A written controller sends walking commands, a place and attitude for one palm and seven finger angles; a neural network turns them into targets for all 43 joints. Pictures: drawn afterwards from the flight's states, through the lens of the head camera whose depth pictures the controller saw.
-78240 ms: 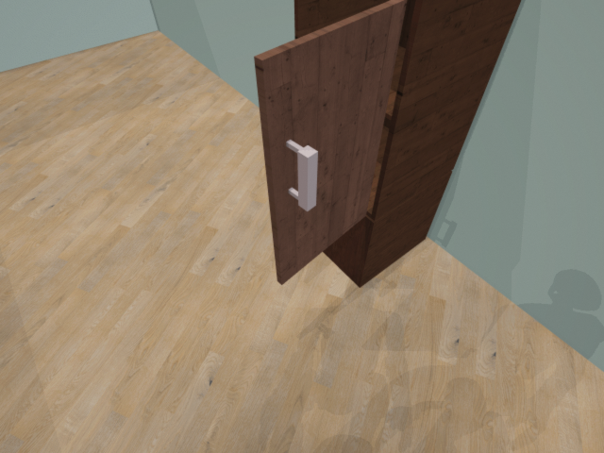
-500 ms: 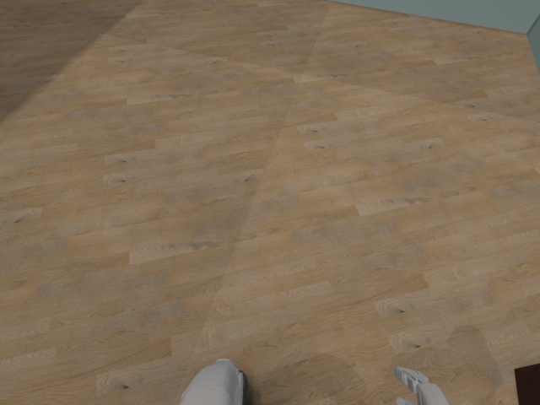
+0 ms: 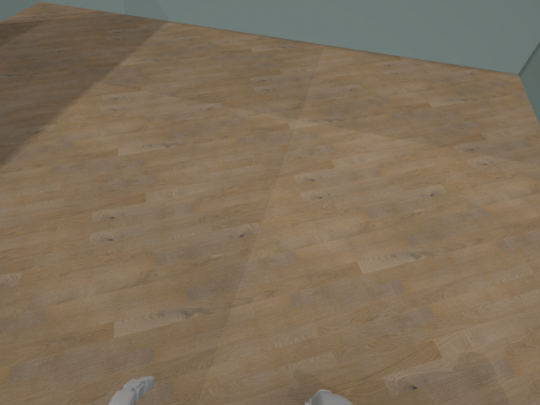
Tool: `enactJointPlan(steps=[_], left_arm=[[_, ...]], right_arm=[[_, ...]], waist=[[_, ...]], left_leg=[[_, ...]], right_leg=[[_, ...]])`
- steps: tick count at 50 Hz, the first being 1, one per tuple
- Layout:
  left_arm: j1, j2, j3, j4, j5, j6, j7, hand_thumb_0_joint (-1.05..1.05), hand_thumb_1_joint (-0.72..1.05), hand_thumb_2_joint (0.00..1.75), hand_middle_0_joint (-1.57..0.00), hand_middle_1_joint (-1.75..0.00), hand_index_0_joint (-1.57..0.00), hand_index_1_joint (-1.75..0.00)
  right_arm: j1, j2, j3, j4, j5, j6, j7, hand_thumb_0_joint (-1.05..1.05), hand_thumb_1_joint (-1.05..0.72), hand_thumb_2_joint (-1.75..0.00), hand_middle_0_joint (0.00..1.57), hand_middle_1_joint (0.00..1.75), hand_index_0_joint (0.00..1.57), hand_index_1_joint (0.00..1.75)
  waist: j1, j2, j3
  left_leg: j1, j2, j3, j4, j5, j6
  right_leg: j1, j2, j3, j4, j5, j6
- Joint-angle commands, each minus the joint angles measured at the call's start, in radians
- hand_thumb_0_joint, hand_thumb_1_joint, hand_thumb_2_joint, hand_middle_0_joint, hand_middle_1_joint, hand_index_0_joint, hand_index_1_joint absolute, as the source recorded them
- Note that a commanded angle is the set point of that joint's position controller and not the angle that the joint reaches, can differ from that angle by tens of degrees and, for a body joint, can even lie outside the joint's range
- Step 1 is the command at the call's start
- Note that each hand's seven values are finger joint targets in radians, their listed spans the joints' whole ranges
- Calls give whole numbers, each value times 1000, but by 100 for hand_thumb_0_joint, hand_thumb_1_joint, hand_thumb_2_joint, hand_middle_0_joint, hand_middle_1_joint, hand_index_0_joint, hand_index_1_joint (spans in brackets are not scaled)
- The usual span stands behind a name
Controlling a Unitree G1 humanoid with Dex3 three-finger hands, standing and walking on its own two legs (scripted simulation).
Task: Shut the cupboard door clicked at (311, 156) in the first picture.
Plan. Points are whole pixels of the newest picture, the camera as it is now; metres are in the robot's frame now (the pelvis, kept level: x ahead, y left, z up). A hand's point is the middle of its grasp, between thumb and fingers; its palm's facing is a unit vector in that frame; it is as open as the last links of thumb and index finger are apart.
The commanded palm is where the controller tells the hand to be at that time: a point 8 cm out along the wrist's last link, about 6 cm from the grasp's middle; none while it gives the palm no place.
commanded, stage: turn to face it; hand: left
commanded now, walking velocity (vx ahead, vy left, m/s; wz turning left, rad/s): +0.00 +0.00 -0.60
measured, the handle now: out of the picture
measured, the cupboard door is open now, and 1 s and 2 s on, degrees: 4 4 4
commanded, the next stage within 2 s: none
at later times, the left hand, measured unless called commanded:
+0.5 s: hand (161, 396) +0.17 +0.19 -0.18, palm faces -0.15 -0.97 -0.21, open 7.4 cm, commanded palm none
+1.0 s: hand (216, 326) +0.28 +0.11 -0.16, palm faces -0.53 -0.80 -0.28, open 7.4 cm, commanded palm none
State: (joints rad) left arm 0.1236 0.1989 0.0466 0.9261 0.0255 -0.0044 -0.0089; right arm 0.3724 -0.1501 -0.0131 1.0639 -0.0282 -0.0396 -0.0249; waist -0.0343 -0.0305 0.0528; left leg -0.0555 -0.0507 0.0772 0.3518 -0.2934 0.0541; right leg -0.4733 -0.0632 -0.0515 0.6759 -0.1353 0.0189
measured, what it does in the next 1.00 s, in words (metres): steps on the spot, turning right: right foot, then left foot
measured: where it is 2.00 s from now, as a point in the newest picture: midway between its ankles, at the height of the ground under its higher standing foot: outside the picture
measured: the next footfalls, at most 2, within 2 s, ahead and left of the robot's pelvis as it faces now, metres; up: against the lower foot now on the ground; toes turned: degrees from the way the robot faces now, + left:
right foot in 0.04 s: +0.13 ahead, -0.11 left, +0.00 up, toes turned -6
left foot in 0.50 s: +0.15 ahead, +0.12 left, +0.00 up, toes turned -16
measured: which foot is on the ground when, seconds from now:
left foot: down 0.00-0.08, up 0.10-0.48, down 0.50-0.90, up 0.92-1.00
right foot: up 0.00-0.02, down 0.04-0.50, up 0.52-0.88, down 0.90-1.00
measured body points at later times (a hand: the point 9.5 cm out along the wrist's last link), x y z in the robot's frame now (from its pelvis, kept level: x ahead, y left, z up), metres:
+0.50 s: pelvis +0.08 +0.01 -0.01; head +0.11 +0.01 +0.44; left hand +0.17 +0.24 -0.16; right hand +0.14 -0.26 -0.14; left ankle +0.11 +0.13 -0.74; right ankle +0.10 -0.10 -0.74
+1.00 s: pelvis +0.08 -0.01 -0.01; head +0.11 -0.06 +0.43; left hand +0.31 +0.15 -0.14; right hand -0.03 -0.27 -0.16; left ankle +0.12 +0.12 -0.68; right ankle +0.01 -0.11 -0.74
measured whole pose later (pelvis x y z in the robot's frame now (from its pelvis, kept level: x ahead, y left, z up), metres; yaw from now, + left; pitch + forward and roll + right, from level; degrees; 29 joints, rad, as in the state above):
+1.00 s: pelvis +0.08 -0.01 -0.01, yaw -34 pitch +1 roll -1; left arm 0.16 0.23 0.07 0.87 0.02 0.03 -0.01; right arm 0.20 -0.28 -0.06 0.93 -0.01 0.07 -0.03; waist -0.01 0.06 0.10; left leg -0.44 0.11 0.05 1.08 -0.51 -0.07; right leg -0.29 0.01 -0.03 0.60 -0.32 -0.02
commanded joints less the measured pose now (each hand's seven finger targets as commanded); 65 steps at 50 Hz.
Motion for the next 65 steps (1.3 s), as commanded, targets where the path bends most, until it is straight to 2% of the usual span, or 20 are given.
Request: enactJointPlan(steps=[1, 4, 10, 19, 23, 25, 26, 27, 32, 38, 42, 43, 45, 46, 51, 60, 61, 62, 63, 65], left_arm=[[173, 73, 22, -9, -2, -19, 4, 0, 90, 90, -20, -30, -20, -30], [347, 219, 53, 43, -11, -31, 21, 0, 90, 90, -20, -30, -20, -30], [97, 114, 56, -40, -6, -7, 38, 0, 90, 90, -20, -30, -20, -30], [141, 167, 80, -47, 4, 10, 21, 0, 90, 90, -20, -30, -20, -30], [88, 166, 84, -69, -4, 25, 20, 0, 90, 90, -20, -30, -20, -30], [90, 89, 65, -108, -22, 29, 6, 0, 90, 90, -20, -30, -20, -30], [53, 109, 65, -123, -11, 29, 2, 0, 90, 90, -20, -30, -20, -30], [59, 129, 72, -127, -5, 30, -5, 0, 90, 90, -20, -30, -20, -30], [105, 114, 71, -98, -6, 62, -26, 0, 90, 90, -20, -30, -20, -30], [21, 96, 54, -138, -4, 55, -35, 0, 90, 90, -20, -30, -20, -30], [69, 110, 56, -126, -5, 40, -34, 0, 90, 90, -20, -30, -20, -30], [130, 144, 64, -109, -3, 32, -30, 0, 90, 90, -20, -30, -20, -30], [259, 327, 98, -66, 0, 16, -1, 0, 90, 90, -20, -30, -20, -30], [272, 325, 94, -63, -9, 19, 11, 0, 90, 90, -20, -30, -20, -30], [82, 216, 68, -123, -5, 20, 25, 0, 90, 90, -20, -30, -20, -30], [11, 221, 76, -135, -5, 40, 14, 0, 90, 90, -20, -30, -20, -30], [24, 170, 64, -147, -15, 47, 9, 0, 90, 90, -20, -30, -20, -30], [67, 112, 54, -159, -24, 50, 0, 0, 90, 90, -20, -30, -20, -30], [36, 144, 52, -166, -13, 47, 0, 0, 90, 90, -20, -30, -20, -30], [39, 152, 71, -152, 4, 50, -15, 0, 90, 90, -20, -30, -20, -30]], right_arm=[[28, -144, -35, -34, 10, -7, -18, 0, -90, -90, 20, 30, 20, 30], [34, -109, -41, -75, 27, 6, -16, 0, -90, -90, 20, 30, 20, 30], [-49, -70, -42, -89, 9, 67, 0, 0, -90, -90, 20, 30, 20, 30], [-185, -101, -52, -188, 17, 55, -3, 0, -90, -90, 20, 30, 20, 30], [-124, -125, -57, -188, 27, 44, -12, 0, -90, -90, 20, 30, 20, 30], [-104, -258, -76, -204, 7, 28, -20, 0, -90, -90, 20, 30, 20, 30], [-95, -289, -81, -218, 1, 36, -24, 0, -90, -90, 20, 30, 20, 30], [-136, -273, -71, -238, -4, 38, -28, 0, -90, -90, 20, 30, 20, 30], [-220, -225, -54, -262, -6, 33, -28, 0, -90, -90, 20, 30, 20, 30], [-128, -259, -75, -226, -5, 40, -14, 0, -90, -90, 20, 30, 20, 30], [-143, -290, -88, -223, 0, 45, -5, 0, -90, -90, 20, 30, 20, 30], [-153, -283, -90, -231, 7, 46, 1, 0, -90, -90, 20, 30, 20, 30], [-240, -169, -57, -305, 18, 51, 5, 0, -90, -90, 20, 30, 20, 30], [-238, -194, -51, -302, 20, 65, -6, 0, -90, -90, 20, 30, 20, 30], [-212, -183, -55, -254, 15, 68, 2, 0, -90, -90, 20, 30, 20, 30], [-83, -172, -55, -226, 22, 46, -1, 0, -90, -90, 20, 30, 20, 30], [-55, -230, -63, -219, 14, 35, -7, 0, -90, -90, 20, 30, 20, 30], [-42, -335, -82, -231, -1, 29, -10, 0, -90, -90, 20, 30, 20, 30], [-35, -346, -82, -243, -2, 35, -12, 0, -90, -90, 20, 30, 20, 30], [-117, -293, -63, -267, -12, 27, -15, 0, -90, -90, 20, 30, 20, 30]], waist=[[80, 102, -72], [108, -162, -179], [11, -29, -114], [60, -101, -127], [11, -107, -126], [-2, 260, -116], [-17, 286, -78], [10, 179, -58], [59, 217, -63], [1, 261, -77], [32, 235, -100], [67, 175, -128], [138, -278, -144], [136, -210, -159], [46, -122, -127], [-13, -98, -98], [-17, 71, -115], [-10, 367, -124], [-23, 335, -105], [22, 245, -71]], left_leg=[[-23, 258, -39, 195, 673, 35], [-422, 34, 2, 810, -363, -71], [-397, 116, -75, 767, -88, -108], [-369, 68, -77, 397, -128, -115], [-112, 65, -85, 113, 18, -101], [84, 373, -379, -88, 76, -2], [2, 520, -459, -115, 197, 92], [-84, 513, -401, -96, 290, 131], [-67, 359, -106, -10, 493, 77], [-8, 378, -25, 51, 511, 68], [-65, 378, 31, 177, 489, 13], [-144, 345, 58, 287, 420, -29], [-550, 115, 79, 728, -372, -130], [-567, 144, -61, 836, -356, -122], [-510, 153, -72, 752, -134, -149], [-136, 83, -36, 149, 66, -129], [-40, 189, -144, 4, 65, -98], [15, 447, -428, -78, 122, 5], [-64, 539, -476, -86, 169, 88], [-168, 463, -376, -99, 197, 91]], right_leg=[[282, 44, -3, -185, 122, -41], [564, -370, 477, -290, 803, -324], [223, -151, 283, -394, 250, -210], [297, -120, 435, -347, 179, -212], [121, -65, 448, -279, 92, -137], [-153, 148, 226, -25, -265, -36], [-163, 135, 105, 206, -453, -2], [-122, 90, 118, 338, -412, 9], [-102, 52, 57, 450, -294, 43], [2, 50, -35, 159, -274, 32], [188, 73, -71, -93, -144, -1], [325, 54, -39, -211, -11, -20], [531, -331, 468, -296, 638, -209], [493, -352, 455, -299, 573, -267], [376, -176, 278, -272, 461, -207], [126, -91, 354, -201, 109, -131], [40, 5, 287, -102, -38, -77], [-104, 142, 136, 136, -393, -14], [-85, 99, 109, 340, -502, -6], [-74, 67, 106, 505, -411, 10]])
